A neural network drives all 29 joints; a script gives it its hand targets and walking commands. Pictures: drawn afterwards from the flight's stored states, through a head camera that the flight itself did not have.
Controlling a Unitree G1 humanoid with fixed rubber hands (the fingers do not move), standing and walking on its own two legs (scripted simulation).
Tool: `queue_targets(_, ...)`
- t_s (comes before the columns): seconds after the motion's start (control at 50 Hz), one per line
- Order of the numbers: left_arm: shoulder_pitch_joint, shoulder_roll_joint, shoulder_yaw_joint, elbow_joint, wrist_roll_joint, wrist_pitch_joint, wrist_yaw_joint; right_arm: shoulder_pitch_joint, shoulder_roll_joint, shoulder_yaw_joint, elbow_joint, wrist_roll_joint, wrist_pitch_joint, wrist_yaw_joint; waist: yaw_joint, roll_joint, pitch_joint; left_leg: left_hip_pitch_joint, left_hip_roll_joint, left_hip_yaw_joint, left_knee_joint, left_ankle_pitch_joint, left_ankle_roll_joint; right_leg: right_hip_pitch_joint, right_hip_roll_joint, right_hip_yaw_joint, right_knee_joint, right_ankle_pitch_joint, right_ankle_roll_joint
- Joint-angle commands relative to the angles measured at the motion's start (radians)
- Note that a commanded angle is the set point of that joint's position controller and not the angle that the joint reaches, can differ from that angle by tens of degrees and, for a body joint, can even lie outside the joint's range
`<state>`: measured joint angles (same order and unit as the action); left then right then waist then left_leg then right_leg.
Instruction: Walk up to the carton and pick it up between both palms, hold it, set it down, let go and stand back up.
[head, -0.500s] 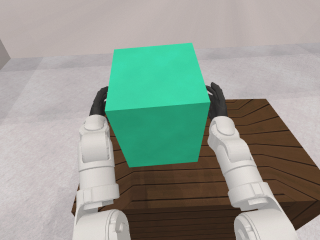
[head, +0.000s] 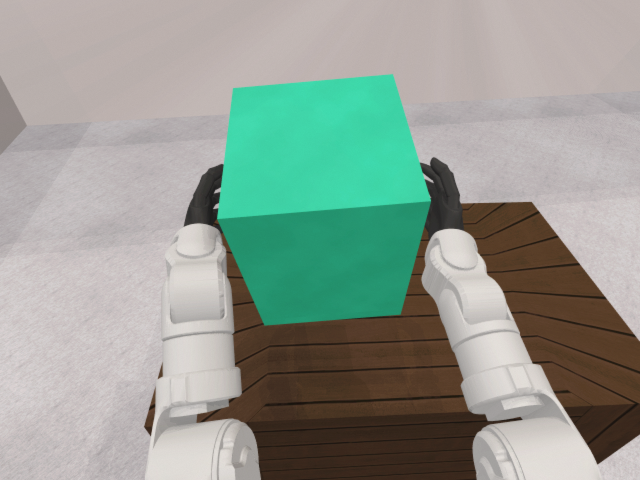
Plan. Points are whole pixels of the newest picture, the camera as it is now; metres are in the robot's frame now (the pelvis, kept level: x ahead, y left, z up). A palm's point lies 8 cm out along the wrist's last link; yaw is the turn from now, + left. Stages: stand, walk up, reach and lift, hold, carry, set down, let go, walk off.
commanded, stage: hold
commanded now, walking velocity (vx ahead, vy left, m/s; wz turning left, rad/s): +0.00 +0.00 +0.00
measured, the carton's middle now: (323, 210) +0.42 -0.01 +0.16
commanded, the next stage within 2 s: none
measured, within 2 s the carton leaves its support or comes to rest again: neither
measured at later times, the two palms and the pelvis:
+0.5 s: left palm (194, 219) +0.36 +0.14 +0.20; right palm (443, 211) +0.35 -0.14 +0.20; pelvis +0.00 +0.00 +0.00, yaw +0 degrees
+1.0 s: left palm (197, 228) +0.36 +0.14 +0.19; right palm (441, 221) +0.35 -0.14 +0.19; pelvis +0.00 +0.00 +0.00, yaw +0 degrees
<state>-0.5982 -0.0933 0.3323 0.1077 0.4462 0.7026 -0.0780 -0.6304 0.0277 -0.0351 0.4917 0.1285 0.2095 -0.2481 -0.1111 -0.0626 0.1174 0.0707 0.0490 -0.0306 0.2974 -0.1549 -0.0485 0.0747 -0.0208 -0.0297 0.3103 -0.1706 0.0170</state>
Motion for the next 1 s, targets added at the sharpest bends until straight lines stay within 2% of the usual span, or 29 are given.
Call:
queue_targets(0.0,-0.563,-0.428,-0.470,-0.109,-0.180,-0.105,-0.123,-0.577,0.471,0.369,-0.217,0.024,-0.062,0.156,-0.010,0.074,-0.377,0.080,-0.095,0.104,0.007,0.241,0.023,0.056,0.079,-0.118,-0.071,0.167,0.028)
queue_targets(0.02,-0.521,-0.397,-0.362,0.016,-0.111,-0.080,-0.141,-0.619,0.463,0.322,-0.137,0.005,-0.042,0.159,0.016,0.018,-0.226,0.025,-0.098,0.122,-0.038,0.112,0.058,0.027,0.069,-0.112,-0.103,0.072,0.041)
queue_targets(0.08,-0.522,-0.376,-0.293,-0.004,-0.090,-0.063,-0.177,-0.618,0.472,0.345,-0.173,0.001,-0.045,0.156,0.059,-0.036,-0.256,0.023,-0.102,0.136,-0.046,0.129,0.084,0.052,0.057,-0.108,-0.089,0.128,0.049)
queue_targets(0.1,-0.526,-0.362,-0.298,0.006,-0.088,-0.060,-0.185,-0.629,0.458,0.325,-0.154,-0.011,-0.040,0.154,0.042,-0.037,-0.254,0.028,-0.103,0.141,-0.054,0.110,0.084,0.044,0.059,-0.112,-0.093,0.114,0.047)
queue_targets(0.12,-0.558,-0.370,-0.302,-0.025,-0.090,-0.061,-0.192,-0.647,0.477,0.333,-0.167,0.012,-0.039,0.153,0.051,-0.012,-0.274,0.027,-0.103,0.138,-0.050,0.120,0.084,0.044,0.061,-0.108,-0.090,0.117,0.044)
queue_targets(0.14,-0.593,-0.385,-0.337,-0.008,-0.112,-0.060,-0.198,-0.693,0.466,0.334,-0.219,0.000,-0.054,0.145,0.022,-0.015,-0.301,0.033,-0.103,0.133,-0.045,0.119,0.081,0.043,0.059,-0.119,-0.087,0.125,0.047)
queue_targets(0.26,-0.618,-0.449,-0.564,-0.205,-0.243,-0.117,-0.138,-0.720,0.479,0.458,-0.400,0.069,-0.097,0.134,-0.013,0.083,-0.572,0.124,-0.101,0.098,0.048,0.334,0.019,0.097,0.093,-0.126,-0.038,0.307,0.037)
queue_targets(0.28,-0.613,-0.455,-0.585,-0.229,-0.246,-0.114,-0.130,-0.678,0.466,0.444,-0.361,0.077,-0.090,0.131,-0.038,0.123,-0.577,0.154,-0.099,0.097,0.065,0.373,0.000,0.097,0.095,-0.123,-0.036,0.318,0.034)
queue_targets(0.32,-0.584,-0.467,-0.604,-0.288,-0.249,-0.118,-0.113,-0.655,0.473,0.463,-0.390,0.104,-0.082,0.127,-0.025,0.148,-0.599,0.203,-0.093,0.079,0.090,0.491,-0.027,0.109,0.109,-0.120,-0.035,0.349,0.034)
queue_targets(0.36,-0.579,-0.458,-0.568,-0.233,-0.228,-0.109,-0.109,-0.665,0.468,0.444,-0.369,0.104,-0.080,0.133,-0.007,0.131,-0.540,0.169,-0.093,0.085,0.074,0.432,-0.014,0.086,0.103,-0.124,-0.038,0.279,0.027)
queue_targets(0.38,-0.575,-0.425,-0.508,-0.214,-0.186,-0.106,-0.116,-0.595,0.447,0.396,-0.247,0.077,-0.052,0.139,-0.013,0.123,-0.419,0.139,-0.092,0.093,0.054,0.374,-0.013,0.057,0.093,-0.123,-0.050,0.223,0.033)
queue_targets(0.4,-0.541,-0.412,-0.472,-0.110,-0.158,-0.075,-0.134,-0.549,0.422,0.329,-0.171,0.042,-0.036,0.139,-0.024,0.116,-0.305,0.076,-0.099,0.105,0.014,0.249,-0.001,0.050,0.084,-0.126,-0.067,0.158,0.024)
queue_targets(0.44,-0.501,-0.351,-0.326,0.011,-0.074,-0.039,-0.170,-0.539,0.418,0.282,-0.075,0.007,-0.012,0.149,0.006,0.044,-0.136,0.008,-0.102,0.126,-0.043,0.065,0.049,0.020,0.059,-0.111,-0.101,0.037,0.033)
queue_targets(0.5,-0.521,-0.365,-0.302,0.000,-0.079,-0.031,-0.209,-0.587,0.453,0.283,-0.149,0.005,-0.010,0.147,0.027,-0.003,-0.191,0.000,-0.095,0.140,-0.072,0.074,0.075,0.053,0.063,-0.108,-0.100,0.032,0.034)
queue_targets(0.54,-0.598,-0.389,-0.360,-0.020,-0.115,-0.045,-0.206,-0.689,0.433,0.282,-0.197,0.001,-0.039,0.151,0.012,0.030,-0.251,-0.014,-0.091,0.135,-0.066,0.054,0.063,0.035,0.069,-0.126,-0.083,0.010,0.026)
queue_targets(0.58,-0.615,-0.418,-0.430,-0.079,-0.169,-0.068,-0.191,-0.688,0.442,0.314,-0.232,-0.001,-0.057,0.156,-0.013,0.031,-0.329,0.016,-0.081,0.123,-0.038,0.136,0.045,0.057,0.081,-0.133,-0.063,0.081,0.022)
queue_targets(0.6,-0.643,-0.448,-0.481,-0.127,-0.185,-0.083,-0.177,-0.658,0.456,0.344,-0.256,0.029,-0.066,0.153,-0.022,0.093,-0.392,0.042,-0.085,0.118,-0.023,0.165,0.025,0.074,0.084,-0.127,-0.062,0.107,0.016)
queue_targets(0.62,-0.664,-0.462,-0.512,-0.181,-0.205,-0.098,-0.163,-0.679,0.481,0.373,-0.289,0.046,-0.077,0.156,-0.014,0.107,-0.438,0.060,-0.084,0.105,-0.004,0.224,0.016,0.086,0.093,-0.130,-0.053,0.148,0.013)
queue_targets(0.64,-0.682,-0.464,-0.535,-0.189,-0.225,-0.115,-0.149,-0.665,0.466,0.369,-0.273,0.034,-0.082,0.155,-0.038,0.110,-0.462,0.094,-0.083,0.099,0.009,0.266,0.007,0.064,0.093,-0.133,-0.056,0.159,0.022)
queue_targets(0.72,-0.722,-0.501,-0.664,-0.348,-0.314,-0.151,-0.087,-0.746,0.501,0.471,-0.446,0.085,-0.116,0.142,-0.033,0.168,-0.713,0.226,-0.085,0.078,0.103,0.506,-0.041,0.056,0.109,-0.138,-0.026,0.323,0.024)
queue_targets(0.74,-0.626,-0.484,-0.627,-0.285,-0.285,-0.138,-0.084,-0.659,0.489,0.441,-0.381,0.078,-0.090,0.141,-0.034,0.146,-0.591,0.178,-0.091,0.078,0.085,0.455,-0.029,0.063,0.106,-0.126,-0.040,0.313,0.026)
queue_targets(0.76,-0.564,-0.443,-0.549,-0.188,-0.237,-0.117,-0.092,-0.686,0.479,0.434,-0.363,0.075,-0.085,0.142,0.000,0.086,-0.517,0.144,-0.098,0.081,0.067,0.388,0.005,0.073,0.100,-0.118,-0.055,0.292,0.034)
queue_targets(0.78,-0.589,-0.414,-0.472,-0.130,-0.176,-0.112,-0.108,-0.608,0.473,0.379,-0.222,0.038,-0.055,0.146,-0.004,0.078,-0.372,0.090,-0.101,0.092,0.026,0.248,0.013,0.049,0.081,-0.111,-0.073,0.178,0.037)
queue_targets(0.8,-0.544,-0.391,-0.432,-0.049,-0.147,-0.087,-0.123,-0.633,0.436,0.330,-0.202,0.014,-0.053,0.154,-0.007,0.058,-0.295,0.044,-0.102,0.103,-0.009,0.154,0.034,0.027,0.071,-0.110,-0.085,0.103,0.034)
queue_targets(0.84,-0.475,-0.330,-0.259,0.094,-0.032,-0.037,-0.173,-0.582,0.418,0.269,-0.083,-0.041,-0.026,0.163,0.045,-0.014,-0.106,-0.026,-0.103,0.145,-0.087,-0.051,0.092,0.017,0.048,-0.105,-0.127,-0.080,0.034)
queue_targets(0.88,-0.489,-0.342,-0.248,0.071,-0.053,-0.017,-0.211,-0.610,0.426,0.274,-0.134,-0.032,-0.004,0.156,0.044,-0.073,-0.145,-0.003,-0.096,0.148,-0.091,-0.034,0.114,0.020,0.044,-0.107,-0.118,-0.039,0.043)
queue_targets(0.94,-0.564,-0.343,-0.254,0.055,-0.054,-0.025,-0.225,-0.637,0.426,0.255,-0.081,-0.021,-0.004,0.157,0.030,-0.011,-0.184,-0.013,-0.089,0.143,-0.099,0.011,0.090,0.042,0.064,-0.117,-0.109,-0.041,0.025)
queue_targets(0.96,-0.586,-0.391,-0.345,-0.029,-0.108,-0.039,-0.216,-0.672,0.455,0.293,-0.201,0.008,-0.027,0.148,0.012,0.012,-0.283,0.011,-0.087,0.135,-0.068,0.089,0.073,0.056,0.070,-0.121,-0.087,0.053,0.029)
queue_targets(0.98,-0.605,-0.391,-0.373,-0.047,-0.128,-0.047,-0.204,-0.669,0.436,0.306,-0.203,0.009,-0.036,0.151,0.008,0.044,-0.287,0.011,-0.091,0.125,-0.058,0.113,0.057,0.059,0.079,-0.132,-0.076,0.065,0.024)
